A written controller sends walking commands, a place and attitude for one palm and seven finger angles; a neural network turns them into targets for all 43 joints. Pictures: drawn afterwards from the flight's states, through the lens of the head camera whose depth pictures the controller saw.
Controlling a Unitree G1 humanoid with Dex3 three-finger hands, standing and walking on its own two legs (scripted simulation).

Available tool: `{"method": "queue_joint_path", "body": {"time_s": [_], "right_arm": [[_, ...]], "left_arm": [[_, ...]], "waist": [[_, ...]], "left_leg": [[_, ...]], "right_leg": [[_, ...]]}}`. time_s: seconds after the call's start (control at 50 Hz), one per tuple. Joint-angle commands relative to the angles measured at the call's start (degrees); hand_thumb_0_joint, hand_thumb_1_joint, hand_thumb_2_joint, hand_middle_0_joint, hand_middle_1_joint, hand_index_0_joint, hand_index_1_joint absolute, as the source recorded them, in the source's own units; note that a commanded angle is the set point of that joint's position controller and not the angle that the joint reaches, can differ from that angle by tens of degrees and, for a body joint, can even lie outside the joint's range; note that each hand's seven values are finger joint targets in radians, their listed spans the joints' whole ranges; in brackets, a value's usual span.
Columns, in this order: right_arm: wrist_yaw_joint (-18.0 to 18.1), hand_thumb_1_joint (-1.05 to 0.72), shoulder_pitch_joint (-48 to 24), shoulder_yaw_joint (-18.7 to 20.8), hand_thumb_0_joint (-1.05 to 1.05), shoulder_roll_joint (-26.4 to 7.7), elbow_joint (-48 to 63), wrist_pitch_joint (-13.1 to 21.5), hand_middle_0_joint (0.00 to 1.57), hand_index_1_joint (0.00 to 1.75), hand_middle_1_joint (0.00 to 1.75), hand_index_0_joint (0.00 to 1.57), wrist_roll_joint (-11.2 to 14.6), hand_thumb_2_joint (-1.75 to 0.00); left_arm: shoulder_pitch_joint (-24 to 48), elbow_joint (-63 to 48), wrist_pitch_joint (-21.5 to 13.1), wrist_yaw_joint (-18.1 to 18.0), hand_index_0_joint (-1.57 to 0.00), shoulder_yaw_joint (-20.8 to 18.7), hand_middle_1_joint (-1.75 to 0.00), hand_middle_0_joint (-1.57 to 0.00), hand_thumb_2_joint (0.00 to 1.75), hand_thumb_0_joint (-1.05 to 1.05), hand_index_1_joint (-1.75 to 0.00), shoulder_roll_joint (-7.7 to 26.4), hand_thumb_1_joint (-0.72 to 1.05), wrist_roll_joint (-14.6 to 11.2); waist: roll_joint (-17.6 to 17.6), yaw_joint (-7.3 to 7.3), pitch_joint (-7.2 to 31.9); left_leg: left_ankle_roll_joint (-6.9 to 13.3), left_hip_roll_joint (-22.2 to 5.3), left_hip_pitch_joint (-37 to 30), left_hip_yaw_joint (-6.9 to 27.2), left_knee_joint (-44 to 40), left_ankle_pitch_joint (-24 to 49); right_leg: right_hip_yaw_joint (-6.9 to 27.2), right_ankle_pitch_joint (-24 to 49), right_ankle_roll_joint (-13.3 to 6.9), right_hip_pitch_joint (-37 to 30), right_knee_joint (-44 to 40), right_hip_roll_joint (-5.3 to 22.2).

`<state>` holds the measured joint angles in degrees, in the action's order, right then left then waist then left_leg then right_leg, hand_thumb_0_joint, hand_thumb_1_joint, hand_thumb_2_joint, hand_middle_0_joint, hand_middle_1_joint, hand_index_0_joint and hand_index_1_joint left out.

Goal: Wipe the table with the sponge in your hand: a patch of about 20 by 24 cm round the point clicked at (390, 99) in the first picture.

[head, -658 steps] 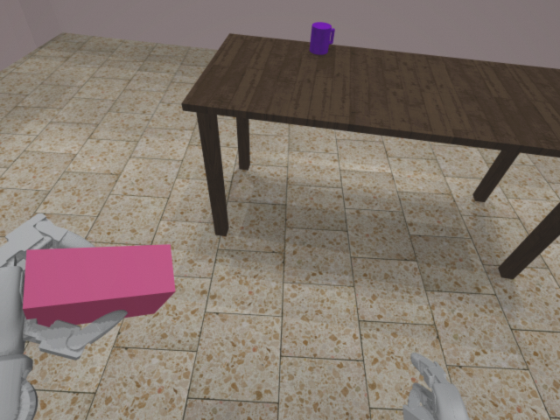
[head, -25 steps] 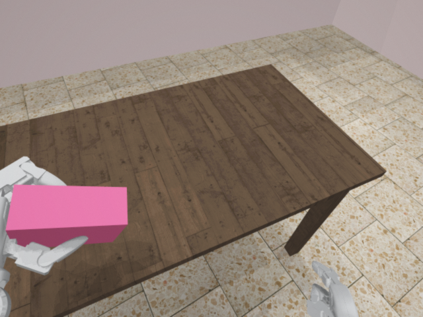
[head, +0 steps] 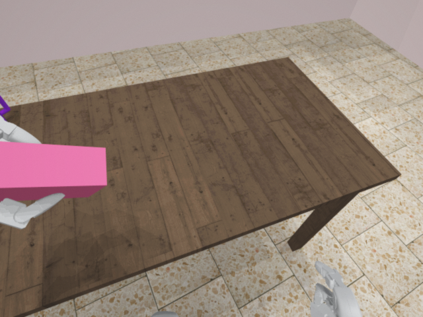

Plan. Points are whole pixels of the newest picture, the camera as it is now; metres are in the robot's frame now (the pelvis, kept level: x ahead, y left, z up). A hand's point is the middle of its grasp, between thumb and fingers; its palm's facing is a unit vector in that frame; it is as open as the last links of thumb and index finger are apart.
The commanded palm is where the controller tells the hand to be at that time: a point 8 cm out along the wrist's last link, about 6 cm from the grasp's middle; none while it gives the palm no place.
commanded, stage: come to a stop and stand still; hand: left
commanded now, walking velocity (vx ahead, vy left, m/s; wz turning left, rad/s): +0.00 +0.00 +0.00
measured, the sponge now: (64, 174) +0.26 +0.25 +0.16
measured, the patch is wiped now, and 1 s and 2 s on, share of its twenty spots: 0.00 0.00 0.00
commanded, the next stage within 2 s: look again from close up in 0.76 s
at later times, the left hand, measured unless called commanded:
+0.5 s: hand (7, 199) +0.21 +0.30 +0.16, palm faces +0.41 -0.84 -0.34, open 9.8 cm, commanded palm +0.15 +0.33 +0.18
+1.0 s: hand (11, 198) +0.22 +0.31 +0.15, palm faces +0.36 -0.85 -0.38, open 9.8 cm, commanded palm +0.16 +0.34 +0.18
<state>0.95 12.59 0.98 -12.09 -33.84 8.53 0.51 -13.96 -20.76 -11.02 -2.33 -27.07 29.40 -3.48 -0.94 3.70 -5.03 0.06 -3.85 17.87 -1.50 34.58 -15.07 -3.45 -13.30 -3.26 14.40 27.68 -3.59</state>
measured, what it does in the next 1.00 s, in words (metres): shifts its weight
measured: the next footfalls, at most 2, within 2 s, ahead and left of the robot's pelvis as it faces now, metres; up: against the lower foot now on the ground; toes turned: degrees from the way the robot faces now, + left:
none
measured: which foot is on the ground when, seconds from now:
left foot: down 0.00-1.00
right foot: down 0.00-1.00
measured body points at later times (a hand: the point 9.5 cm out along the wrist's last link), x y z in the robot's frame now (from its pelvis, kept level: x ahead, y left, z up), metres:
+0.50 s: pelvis -0.01 +0.04 +0.01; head +0.01 +0.07 +0.46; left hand +0.18 +0.34 +0.18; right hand +0.18 -0.17 -0.06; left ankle +0.02 +0.13 -0.73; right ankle +0.01 -0.08 -0.73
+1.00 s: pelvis +0.00 +0.06 +0.01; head +0.03 +0.08 +0.46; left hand +0.19 +0.35 +0.17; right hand +0.17 -0.16 -0.07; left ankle +0.02 +0.13 -0.73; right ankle +0.01 -0.08 -0.73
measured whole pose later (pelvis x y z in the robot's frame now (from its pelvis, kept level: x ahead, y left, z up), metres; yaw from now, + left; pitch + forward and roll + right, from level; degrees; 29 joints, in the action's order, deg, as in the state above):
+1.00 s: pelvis +0.00 +0.06 +0.01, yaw +1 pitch -1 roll -1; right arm 1.7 12.3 -1.6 -10.9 -34.0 8.8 0.3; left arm -24.5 -25.7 -11.8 -5.1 -19.5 20.8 -1.3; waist -1.6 1.4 -3.7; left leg 3.4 1.3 13.0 -3.2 25.4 -12.1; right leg -1.8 -10.2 1.7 10.8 21.6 1.4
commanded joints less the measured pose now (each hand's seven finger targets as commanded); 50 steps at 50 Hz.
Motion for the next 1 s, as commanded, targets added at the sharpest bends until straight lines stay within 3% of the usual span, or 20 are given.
{"method": "queue_joint_path", "body": {"time_s": [0.0, 0.02, 0.04, 0.08, 0.12, 0.16, 0.2, 0.22, 0.28, 0.34, 0.4, 0.44, 0.52, 0.54, 0.62, 0.64, 0.84, 0.92, 0.94, 0.98], "right_arm": [[-0.6, -0.90, -2.8, 2.6, 0.00, -7.5, 9.5, 4.9, 0.20, 0.30, 0.30, 0.20, 0.3, -0.90], [-0.9, -0.90, -6.2, 2.0, 0.00, -6.9, 10.1, 5.4, 0.20, 0.30, 0.30, 0.20, 0.9, -0.90], [-0.9, -0.90, -4.8, 2.3, 0.00, -6.9, 10.2, 5.2, 0.20, 0.30, 0.30, 0.20, 0.5, -0.90], [-0.8, -0.90, -5.4, 1.9, 0.00, -6.5, 10.2, 5.1, 0.20, 0.30, 0.30, 0.20, 0.4, -0.90], [-0.2, -0.90, -6.2, 1.4, 0.00, -6.3, 10.1, 5.1, 0.20, 0.30, 0.30, 0.20, 0.8, -0.90], [0.7, -0.90, -5.4, 1.5, 0.00, -6.0, 10.6, 5.2, 0.20, 0.30, 0.30, 0.20, 0.4, -0.90], [1.2, -0.90, -4.9, 1.4, 0.00, -5.9, 10.0, 5.3, 0.20, 0.30, 0.30, 0.20, 0.2, -0.90], [1.4, -0.90, -5.8, 1.1, 0.00, -6.1, 9.5, 5.4, 0.20, 0.30, 0.30, 0.20, 0.3, -0.90], [1.4, -0.90, -4.1, 1.0, 0.00, -6.0, 8.8, 5.9, 0.20, 0.30, 0.30, 0.20, 0.0, -0.90], [1.0, -0.90, -3.9, 0.5, 0.00, -6.1, 8.0, 6.1, 0.20, 0.30, 0.30, 0.20, -0.2, -0.90], [0.7, -0.90, -3.8, 0.9, 0.00, -6.6, 8.1, 5.7, 0.20, 0.30, 0.30, 0.20, 0.0, -0.90], [0.7, -0.90, -4.4, 0.5, 0.00, -6.6, 8.2, 5.0, 0.20, 0.30, 0.30, 0.20, -0.2, -0.90], [1.1, -0.90, -6.4, 0.4, 0.00, -6.3, 9.2, 4.5, 0.20, 0.30, 0.30, 0.20, 0.1, -0.90], [1.2, -0.90, -5.8, 0.0, 0.00, -6.1, 9.3, 4.2, 0.20, 0.30, 0.30, 0.20, -0.3, -0.90], [1.4, -0.90, -6.1, 0.2, 0.00, -6.0, 10.3, 4.3, 0.20, 0.30, 0.30, 0.20, -0.1, -0.90], [1.4, -0.90, -5.5, 0.1, 0.00, -5.9, 10.2, 4.3, 0.20, 0.30, 0.30, 0.20, -0.3, -0.90], [1.3, -0.90, -4.3, 0.5, 0.00, -6.8, 9.2, 3.6, 0.20, 0.30, 0.30, 0.20, -0.2, -0.90], [1.6, -0.90, -5.7, 0.6, 0.00, -6.9, 9.5, 3.6, 0.20, 0.30, 0.30, 0.20, 0.1, -0.90], [1.6, -0.90, -5.3, 0.4, 0.00, -6.7, 9.5, 3.4, 0.20, 0.30, 0.30, 0.20, -0.2, -0.90], [1.8, -0.90, -5.0, 0.7, 0.00, -6.6, 9.7, 3.7, 0.20, 0.30, 0.30, 0.20, -0.1, -0.90]], "left_arm": [[-5.8, -16.4, -5.5, -0.7, -1.20, 3.5, -1.60, -1.20, 1.30, 0.00, -1.60, -0.5, 0.10, -1.7], [-7.6, -18.0, -5.2, -1.3, -1.20, 5.2, -1.60, -1.20, 1.30, 0.00, -1.60, -3.0, 0.10, -1.6], [-8.1, -19.4, -5.4, -1.9, -1.20, 3.1, -1.60, -1.20, 1.30, 0.00, -1.60, -0.4, 0.10, -1.0], [-6.4, -22.3, -5.9, -2.8, -1.20, -1.3, -1.60, -1.20, 1.30, 0.00, -1.60, 4.2, 0.10, -0.1], [-5.7, -24.4, -6.3, -4.3, -1.20, -6.2, -1.60, -1.20, 1.30, 0.00, -1.60, 8.4, 0.10, 0.0], [-5.3, -23.4, -6.9, -4.4, -1.20, -5.8, -1.60, -1.20, 1.30, 0.00, -1.60, 7.1, 0.10, -0.9], [-4.9, -22.5, -7.2, -4.5, -1.20, -5.3, -1.60, -1.20, 1.30, 0.00, -1.60, 6.3, 0.10, -1.0], [-4.2, -22.8, -7.2, -4.8, -1.20, -5.6, -1.60, -1.20, 1.30, 0.00, -1.60, 6.7, 0.10, -0.7], [-4.0, -19.4, -7.4, -4.4, -1.20, -2.8, -1.60, -1.20, 1.30, 0.00, -1.60, 3.6, 0.10, -0.4], [-5.3, -15.7, -6.7, -4.0, -1.20, 1.9, -1.60, -1.20, 1.30, 0.00, -1.60, -0.8, 0.10, 0.1], [-4.8, -14.5, -5.5, -3.8, -1.20, 3.1, -1.60, -1.20, 1.30, 0.00, -1.60, -1.0, 0.10, 0.8], [-4.1, -14.3, -5.2, -3.8, -1.20, 4.3, -1.60, -1.20, 1.30, 0.00, -1.60, -2.0, 0.10, 1.1], [-0.9, -20.2, -5.3, -4.4, -1.20, 0.5, -1.60, -1.20, 1.30, 0.00, -1.60, 2.9, 0.10, 1.5], [-1.1, -19.6, -5.7, -4.3, -1.20, 1.8, -1.60, -1.20, 1.30, 0.00, -1.60, 1.1, 0.10, 1.3], [-2.5, -23.2, -6.1, -4.8, -1.20, -1.4, -1.60, -1.20, 1.30, 0.00, -1.60, 4.3, 0.10, 1.5], [-3.6, -22.2, -6.4, -4.5, -1.20, 0.1, -1.60, -1.20, 1.30, 0.00, -1.60, 2.1, 0.10, 1.2], [-7.8, -16.3, -5.1, -3.8, -1.20, 1.9, -1.60, -1.20, 1.30, 0.00, -1.60, -0.7, 0.10, 1.0], [-4.2, -20.5, -5.1, -4.3, -1.20, 0.5, -1.60, -1.20, 1.30, 0.00, -1.60, 2.3, 0.10, 1.5], [-4.6, -19.8, -5.3, -4.0, -1.20, 2.3, -1.60, -1.20, 1.30, 0.00, -1.60, 0.1, 0.10, 1.3], [-4.8, -21.2, -5.4, -4.3, -1.20, 1.1, -1.60, -1.20, 1.30, 0.00, -1.60, 1.7, 0.10, 1.4]], "waist": [[5.9, -0.80, 13.6], [9.9, -0.68, 13.6], [8.3, -0.54, 13.4], [5.5, -0.58, 13.1], [1.9, -1.36, 12.5], [0.1, -1.93, 11.0], [3.1, -2.39, 9.9], [6.4, -2.62, 9.4], [8.1, -2.38, 11.1], [5.0, -2.50, 11.6], [1.0, -2.50, 11.0], [1.2, -2.74, 10.1], [5.0, -2.75, 9.6], [5.8, -2.74, 9.4], [9.6, -2.54, 10.3], [8.8, -2.51, 10.4], [3.0, -2.83, 11.6], [5.1, -2.89, 11.8], [5.6, -2.83, 11.4], [5.8, -2.67, 11.9]], "left_leg": [[3.2, -4.0, -9.3, 5.2, -11.8, 16.3], [4.9, -7.2, -10.7, 7.9, -13.5, 18.6], [5.9, -8.3, -5.8, 8.7, -13.2, 19.3], [4.2, -6.5, 0.8, 7.2, -13.2, 10.9], [2.4, -2.8, 0.3, 5.3, -12.6, 2.1], [1.7, -0.1, -1.7, 5.0, -10.7, -1.1], [1.4, 0.3, -4.0, 5.3, -10.8, -1.4], [1.4, -0.3, -5.2, 5.7, -12.1, -0.9], [1.6, -1.5, -3.6, 6.2, -14.3, 0.4], [1.4, -1.9, -5.2, 5.8, -14.7, 4.8], [1.0, -1.8, -5.4, 5.6, -14.1, 7.4], [1.0, -1.7, -5.0, 5.6, -15.1, 6.5], [0.8, -1.7, -4.6, 5.7, -15.9, 4.5], [0.9, -1.7, -2.8, 6.4, -17.0, 3.0], [0.9, -2.0, -1.9, 6.7, -17.5, 1.8], [0.9, -2.1, -1.6, 6.6, -17.7, 1.9], [-0.1, -2.1, -5.5, 5.4, -15.7, 10.1], [-0.3, -2.0, -5.9, 5.6, -16.0, 9.5], [0.0, -1.9, -5.2, 5.7, -16.6, 8.0], [0.3, -1.9, -5.3, 5.7, -15.8, 7.8]], "right_leg": [[6.5, 10.7, 5.4, -3.0, 3.0, 6.7], [4.4, 7.5, 5.9, -1.6, 6.8, 5.0], [3.2, 5.6, 6.1, -4.4, 7.5, 5.1], [4.0, 4.0, 4.3, -9.6, 3.0, 6.3], [6.0, 3.6, 2.9, -8.7, -1.2, 6.9], [8.8, 0.4, 1.8, -4.7, -6.2, 8.3], [10.2, -1.7, 1.1, -1.6, -8.1, 8.8], [9.7, -0.8, 1.1, -0.9, -7.9, 8.1], [7.3, 3.4, 1.8, -5.7, -5.8, 7.2], [5.5, 7.0, 2.4, -6.1, -6.1, 6.7], [6.0, 9.2, 2.7, -6.4, -6.7, 7.1], [5.3, 8.1, 2.8, -5.9, -7.4, 6.7], [5.7, 7.5, 2.5, -6.4, -7.1, 6.8], [4.6, 6.3, 2.6, -7.5, -6.9, 6.3], [4.4, 7.2, 2.3, -9.8, -5.6, 6.2], [3.9, 7.2, 2.4, -9.9, -5.5, 6.0], [3.7, 11.8, 2.8, -8.4, -6.9, 6.3], [4.1, 11.2, 2.7, -8.5, -6.3, 6.5], [3.7, 10.0, 2.7, -8.5, -6.5, 6.3], [4.3, 10.7, 2.5, -9.1, -6.3, 6.7]]}}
